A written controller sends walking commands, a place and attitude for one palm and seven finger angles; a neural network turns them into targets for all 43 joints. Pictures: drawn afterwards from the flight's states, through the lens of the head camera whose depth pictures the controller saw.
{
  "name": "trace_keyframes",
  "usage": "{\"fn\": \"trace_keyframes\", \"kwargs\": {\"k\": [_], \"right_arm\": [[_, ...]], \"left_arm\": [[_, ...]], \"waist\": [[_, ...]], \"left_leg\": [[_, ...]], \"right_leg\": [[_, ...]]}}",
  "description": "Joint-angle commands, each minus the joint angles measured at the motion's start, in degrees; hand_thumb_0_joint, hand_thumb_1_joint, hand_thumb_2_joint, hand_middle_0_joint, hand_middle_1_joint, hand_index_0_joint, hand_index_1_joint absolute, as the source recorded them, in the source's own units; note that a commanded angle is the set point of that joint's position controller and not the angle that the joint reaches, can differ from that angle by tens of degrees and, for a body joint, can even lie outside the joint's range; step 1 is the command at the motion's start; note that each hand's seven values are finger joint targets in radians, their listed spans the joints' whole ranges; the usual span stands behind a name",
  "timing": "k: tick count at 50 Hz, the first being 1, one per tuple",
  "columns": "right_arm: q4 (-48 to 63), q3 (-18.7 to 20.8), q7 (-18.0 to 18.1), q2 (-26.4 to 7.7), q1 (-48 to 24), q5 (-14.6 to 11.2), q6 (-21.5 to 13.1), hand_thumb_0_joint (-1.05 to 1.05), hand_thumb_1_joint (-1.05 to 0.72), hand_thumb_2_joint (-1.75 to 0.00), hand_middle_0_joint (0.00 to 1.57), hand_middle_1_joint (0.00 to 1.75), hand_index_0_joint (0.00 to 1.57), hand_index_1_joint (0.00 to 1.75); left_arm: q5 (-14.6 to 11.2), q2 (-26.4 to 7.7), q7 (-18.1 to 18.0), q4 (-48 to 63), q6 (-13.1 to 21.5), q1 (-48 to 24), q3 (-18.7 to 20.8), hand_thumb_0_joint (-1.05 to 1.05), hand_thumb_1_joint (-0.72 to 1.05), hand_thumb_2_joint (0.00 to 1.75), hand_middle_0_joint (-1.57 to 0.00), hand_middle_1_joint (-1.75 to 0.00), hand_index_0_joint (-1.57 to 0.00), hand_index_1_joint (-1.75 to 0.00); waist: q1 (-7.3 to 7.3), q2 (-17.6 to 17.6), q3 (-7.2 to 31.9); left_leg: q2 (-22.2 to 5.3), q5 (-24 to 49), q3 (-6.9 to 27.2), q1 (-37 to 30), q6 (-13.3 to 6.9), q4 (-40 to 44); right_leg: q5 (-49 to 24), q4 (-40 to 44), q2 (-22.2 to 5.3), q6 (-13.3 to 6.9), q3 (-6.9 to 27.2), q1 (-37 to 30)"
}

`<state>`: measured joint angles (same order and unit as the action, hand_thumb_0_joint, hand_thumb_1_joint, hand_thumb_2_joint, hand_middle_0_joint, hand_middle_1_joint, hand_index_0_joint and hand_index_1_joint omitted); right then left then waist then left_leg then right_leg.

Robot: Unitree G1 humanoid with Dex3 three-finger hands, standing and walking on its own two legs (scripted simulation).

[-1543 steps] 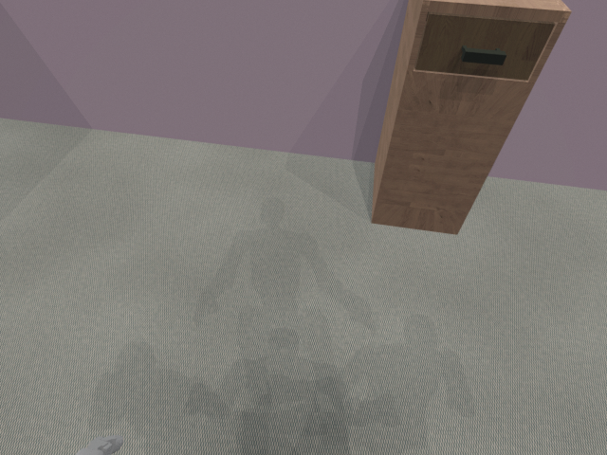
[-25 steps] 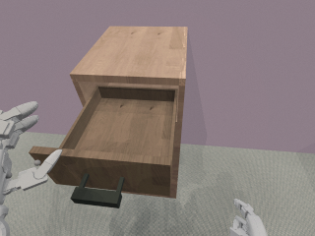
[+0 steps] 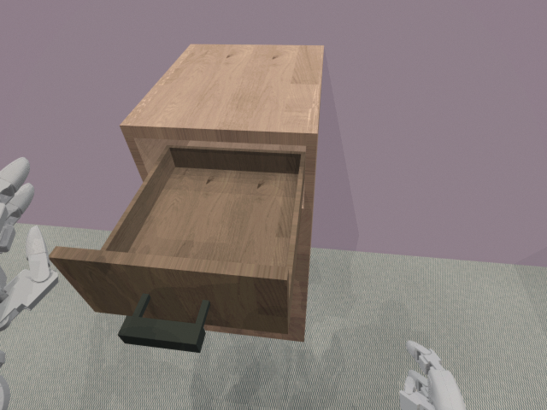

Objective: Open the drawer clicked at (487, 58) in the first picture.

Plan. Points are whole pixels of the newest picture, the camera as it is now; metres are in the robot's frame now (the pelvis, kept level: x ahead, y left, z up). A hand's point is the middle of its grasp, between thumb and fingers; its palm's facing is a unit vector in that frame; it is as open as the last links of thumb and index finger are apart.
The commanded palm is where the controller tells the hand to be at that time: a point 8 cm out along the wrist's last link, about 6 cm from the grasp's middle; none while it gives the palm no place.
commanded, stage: step back with the hand held close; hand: left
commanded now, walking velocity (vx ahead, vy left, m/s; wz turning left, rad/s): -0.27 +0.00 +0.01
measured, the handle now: (168, 318) +0.23 +0.18 +0.03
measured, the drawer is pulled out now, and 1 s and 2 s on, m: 0.29 0.29 0.29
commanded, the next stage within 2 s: stop stepping back and stand still in 1.06 s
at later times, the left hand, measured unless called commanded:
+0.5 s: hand (11, 306) +0.15 +0.26 +0.21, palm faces +0.35 -0.76 -0.55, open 7.4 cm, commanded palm +0.09 +0.30 +0.22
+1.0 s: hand out of the picture +0.05 +0.27 +0.21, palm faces +0.44 -0.80 -0.41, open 7.4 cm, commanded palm -0.03 +0.31 +0.22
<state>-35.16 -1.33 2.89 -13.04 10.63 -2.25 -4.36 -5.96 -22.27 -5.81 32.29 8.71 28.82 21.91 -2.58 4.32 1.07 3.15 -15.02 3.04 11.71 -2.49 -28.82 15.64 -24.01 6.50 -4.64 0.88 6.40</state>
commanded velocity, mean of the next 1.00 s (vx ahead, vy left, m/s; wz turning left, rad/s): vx -0.31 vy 0.00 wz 0.03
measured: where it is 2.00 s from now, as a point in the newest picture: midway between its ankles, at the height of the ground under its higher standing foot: outside the picture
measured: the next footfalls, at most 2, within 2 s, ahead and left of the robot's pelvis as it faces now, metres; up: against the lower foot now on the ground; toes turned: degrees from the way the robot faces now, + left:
left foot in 0.92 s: -0.08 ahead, +0.16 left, +0.00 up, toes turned +2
right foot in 1.18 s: -0.23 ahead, -0.08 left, +0.00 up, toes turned +4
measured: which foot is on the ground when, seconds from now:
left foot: down 0.00-0.72, up 0.74-0.90, down 0.92-1.00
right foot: down 0.00-0.94, up 0.96-1.00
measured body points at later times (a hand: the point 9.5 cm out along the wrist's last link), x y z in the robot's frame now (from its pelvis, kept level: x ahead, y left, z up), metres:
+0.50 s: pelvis -0.05 +0.03 -0.01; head -0.03 +0.03 +0.44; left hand +0.13 +0.30 +0.24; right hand +0.12 -0.22 -0.08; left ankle +0.00 +0.09 -0.74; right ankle -0.03 -0.07 -0.74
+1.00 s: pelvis -0.15 +0.03 -0.02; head -0.14 +0.06 +0.43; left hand +0.02 +0.31 +0.23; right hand +0.00 -0.23 -0.08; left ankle -0.12 +0.16 -0.74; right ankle -0.06 -0.07 -0.72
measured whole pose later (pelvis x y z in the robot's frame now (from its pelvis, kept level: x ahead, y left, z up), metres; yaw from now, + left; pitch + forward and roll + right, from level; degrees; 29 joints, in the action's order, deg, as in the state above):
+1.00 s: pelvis -0.15 +0.03 -0.02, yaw +1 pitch -1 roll +1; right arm -34.2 1.1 2.2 -13.0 13.0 0.1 -4.7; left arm -2.9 -26.1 -9.3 38.7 15.0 28.0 28.3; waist 2.2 -4.9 -2.0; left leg -1.3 -14.6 -1.1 19.8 0.9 -35.8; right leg 19.0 -43.6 1.2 -0.1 -0.2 28.4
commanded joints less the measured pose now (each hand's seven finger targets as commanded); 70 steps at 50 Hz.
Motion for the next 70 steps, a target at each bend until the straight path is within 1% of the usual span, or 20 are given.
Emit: {"fn": "trace_keyframes", "kwargs": {"k": [1, 7, 13, 25, 30, 33, 36, 37, 40, 44, 45, 47, 49, 54, 59, 60, 61, 62, 65, 70], "right_arm": [[9.4, 3.1, -0.7, -6.4, -6.2, 0.2, -1.9, 0.0, -0.9, -0.9, 0.2, 0.3, 0.2, 0.3], [11.4, 4.5, -1.2, -7.3, -6.3, -0.2, 0.1, 0.0, -0.9, -0.9, 0.2, 0.3, 0.2, 0.3], [13.8, 4.5, -0.5, -6.6, -6.2, -0.1, 1.3, 0.0, -0.9, -0.9, 0.2, 0.3, 0.2, 0.3], [12.1, 4.7, 0.6, -7.1, -2.9, 3.1, -0.9, 0.0, -0.9, -0.9, 0.2, 0.3, 0.2, 0.3], [10.9, 4.5, 0.7, -7.2, -1.9, 3.8, -3.1, 0.0, -0.9, -0.9, 0.2, 0.3, 0.2, 0.3], [11.2, 4.1, 0.5, -7.1, -3.0, 2.9, -3.3, 0.0, -0.9, -0.9, 0.2, 0.3, 0.2, 0.3], [10.6, 4.7, -0.7, -6.1, -2.7, 1.8, -3.4, 0.0, -0.9, -0.9, 0.2, 0.3, 0.2, 0.3], [10.3, 5.0, -1.0, -6.5, -4.0, 2.2, -3.3, 0.0, -0.9, -0.9, 0.2, 0.3, 0.2, 0.3], [10.3, 3.2, -1.0, -4.2, -3.9, 2.2, -2.0, 0.0, -0.9, -0.9, 0.2, 0.3, 0.2, 0.3], [8.8, 2.2, -0.1, -4.5, -2.5, 2.1, -1.7, 0.0, -0.9, -0.9, 0.2, 0.3, 0.2, 0.3], [9.0, 2.9, -0.2, -5.7, -1.7, 2.0, -1.9, 0.0, -0.9, -0.9, 0.2, 0.3, 0.2, 0.3], [9.4, 4.8, -0.4, -6.9, -2.5, 2.5, -3.2, 0.0, -0.9, -0.9, 0.2, 0.3, 0.2, 0.3], [9.1, 5.1, -1.3, -5.2, -0.5, 2.9, -5.3, 0.0, -0.9, -0.9, 0.2, 0.3, 0.2, 0.3], [6.5, 5.6, -2.2, -5.7, -2.4, 2.7, -6.5, 0.0, -0.9, -0.9, 0.2, 0.3, 0.2, 0.3], [5.5, 4.5, -2.6, -6.0, -3.9, 2.3, -6.8, 0.0, -0.9, -0.9, 0.2, 0.3, 0.2, 0.3], [6.1, 4.4, -2.9, -5.6, -3.4, 1.7, -6.3, 0.0, -0.9, -0.9, 0.2, 0.3, 0.2, 0.3], [7.1, 4.4, -2.8, -4.4, -2.7, 1.3, -5.2, 0.0, -0.9, -0.9, 0.2, 0.3, 0.2, 0.3], [9.2, 5.4, -2.9, -4.9, -3.4, -0.1, -4.4, 0.0, -0.9, -0.9, 0.2, 0.3, 0.2, 0.3], [9.6, 3.7, -1.8, -2.5, -4.9, 0.7, -1.9, 0.0, -0.9, -0.9, 0.2, 0.3, 0.2, 0.3], [9.3, 3.7, -0.5, -4.6, -5.0, 1.5, -2.4, 0.0, -0.9, -0.9, 0.2, 0.3, 0.2, 0.3]], "left_arm": [[1.2, -10.6, -0.3, 7.7, 6.2, -4.0, 8.3, 0.0, 0.9, 0.9, -0.2, -0.3, -0.2, -0.3], [1.6, -11.9, -0.3, 12.3, 6.7, 2.4, 9.7, 0.0, 0.9, 0.9, -0.2, -0.3, -0.2, -0.3], [1.2, -15.2, -1.6, 20.0, 7.0, 6.9, 13.7, 0.0, 0.9, 0.9, -0.2, -0.3, -0.2, -0.3], [2.5, -11.1, -3.2, 16.1, 6.3, 4.8, 12.1, 0.0, 0.9, 0.9, -0.2, -0.3, -0.2, -0.3], [3.4, -10.0, -4.4, 18.4, 6.4, 1.6, 10.5, 0.0, 0.9, 0.9, -0.2, -0.3, -0.2, -0.3], [4.1, -11.8, -4.5, 19.4, 6.6, -1.7, 11.4, 0.0, 0.9, 0.9, -0.2, -0.3, -0.2, -0.3], [3.7, -12.8, -4.1, 18.4, 7.7, -4.5, 10.8, 0.0, 0.9, 0.9, -0.2, -0.3, -0.2, -0.3], [3.6, -14.6, -4.5, 18.8, 8.0, -5.9, 12.4, 0.0, 0.9, 0.9, -0.2, -0.3, -0.2, -0.3], [3.0, -12.5, -4.0, 14.8, 7.6, -3.6, 11.1, 0.0, 0.9, 0.9, -0.2, -0.3, -0.2, -0.3], [3.0, -12.0, -4.3, 14.2, 8.5, -1.8, 10.9, 0.0, 0.9, 0.9, -0.2, -0.3, -0.2, -0.3], [2.7, -12.2, -4.2, 16.1, 9.0, -2.2, 10.4, 0.0, 0.9, 0.9, -0.2, -0.3, -0.2, -0.3], [3.0, -12.5, -4.4, 19.0, 10.3, -2.9, 11.7, 0.0, 0.9, 0.9, -0.2, -0.3, -0.2, -0.3], [2.6, -14.0, -3.8, 21.8, 10.9, -1.9, 13.8, 0.0, 0.9, 0.9, -0.2, -0.3, -0.2, -0.3], [1.6, -10.5, -3.3, 24.3, 10.4, 1.0, 11.9, 0.0, 0.9, 0.9, -0.2, -0.3, -0.2, -0.3], [1.9, -11.1, -2.3, 18.3, 10.2, -0.5, 12.6, 0.0, 0.9, 0.9, -0.2, -0.3, -0.2, -0.3], [2.0, -12.2, -2.2, 17.2, 10.1, -0.4, 13.4, 0.0, 0.9, 0.9, -0.2, -0.3, -0.2, -0.3], [2.2, -14.2, -2.6, 15.9, 9.9, 0.0, 14.3, 0.0, 0.9, 0.9, -0.2, -0.3, -0.2, -0.3], [1.3, -14.8, -3.0, 16.6, 9.1, 1.6, 14.4, 0.0, 0.9, 0.9, -0.2, -0.3, -0.2, -0.3], [1.5, -11.9, -3.5, 13.0, 7.5, 8.1, 14.2, 0.0, 0.9, 0.9, -0.2, -0.3, -0.2, -0.3], [3.1, -10.7, -4.8, 12.3, 7.3, 4.1, 10.0, 0.0, 0.9, 0.9, -0.2, -0.3, -0.2, -0.3]], "waist": [[2.67, -8.3, 0.2], [2.47, -2.4, 8.8], [2.23, -0.2, 11.9], [3.12, 2.1, 4.1], [3.47, 1.7, 4.7], [3.69, -2.4, 3.6], [3.75, -16.7, 1.5], [3.32, -15.3, 2.2], [4.23, -13.1, 1.6], [3.96, -4.8, -0.8], [4.18, -0.2, -0.2], [3.64, 13.0, 1.3], [3.83, 10.4, 6.2], [2.71, 7.6, 6.7], [2.39, 5.3, 5.7], [2.68, -1.4, 5.9], [3.63, -13.2, 6.4], [2.56, -22.4, 8.4], [4.01, -10.3, 7.6], [3.53, -13.3, 1.9]], "left_leg": [[-3.9, 6.6, 1.8, -3.4, -0.8, -2.4], [-6.8, 21.4, 1.7, -4.1, -0.8, -0.8], [-9.2, 26.0, 4.7, 0.5, -0.7, 1.0], [-15.6, 5.5, 11.5, 18.7, -4.0, 10.8], [-15.4, -7.0, 10.9, 21.6, -4.8, 9.8], [-12.3, -23.5, 8.1, 28.2, -3.5, 4.4], [-1.1, -16.0, -1.9, 13.9, 2.7, -27.2], [-1.2, -16.3, -1.5, 11.3, 3.2, -36.7], [-4.3, -13.4, -2.4, 9.1, 3.1, -31.2], [-2.9, -8.4, -5.9, 7.0, 2.6, 2.7], [-5.2, -5.9, -3.9, 7.9, 1.8, 8.7], [-21.2, 11.2, 11.5, 11.7, -4.5, 10.9], [-23.4, 17.2, 9.4, 14.1, -6.3, 9.7], [-20.6, 32.2, 3.1, 2.7, -3.8, 2.8], [-16.7, 9.1, 2.3, 7.6, -0.7, -0.3], [-12.3, 0.4, -1.7, 7.3, 1.0, -5.7], [-6.4, -7.5, -6.7, 11.1, 3.2, -15.4], [-0.9, -13.6, -4.1, 17.7, 4.0, -28.4], [-4.1, -6.7, 0.5, 18.8, 3.6, -31.6], [-2.9, -8.9, -4.8, 8.1, 1.2, -11.1]], "right_leg": [[-20.5, 8.7, -13.3, 3.1, 11.9, 9.0], [-31.8, 0.6, -12.3, 4.7, 7.5, 3.6], [-25.3, -4.2, -10.1, 3.4, 5.5, 1.4], [7.0, -15.3, -4.5, 3.9, 2.8, 2.4], [8.0, -15.9, -4.8, 4.1, 2.0, 1.7], [6.5, -9.2, -8.9, 2.6, 5.7, -0.7], [25.7, 13.9, -26.8, -5.6, 27.6, 21.4], [22.7, 15.7, -29.3, -7.9, 29.2, 24.8], [10.6, 10.2, -23.0, -4.2, 14.6, 23.4], [-0.2, 3.4, -16.5, -0.2, 7.0, 15.1], [-0.7, -1.5, -14.3, 1.8, 5.8, 12.3], [1.5, -21.0, -5.3, 5.4, -0.6, 13.4], [13.8, -36.4, -4.6, 5.4, 1.5, 14.7], [10.6, -23.5, -5.4, 6.1, -0.4, 17.0], [-3.9, 1.0, -5.7, 6.2, -2.8, 5.1], [-7.8, 6.0, -8.9, 4.9, -0.8, 5.5], [-15.5, 7.9, -17.7, 0.9, 9.8, 5.5], [-22.6, 9.0, -24.8, -0.3, 22.7, 3.4], [-11.6, 5.7, -22.7, -2.5, 15.8, 4.0], [13.8, 13.5, -20.3, -2.0, 13.6, 11.4]]}}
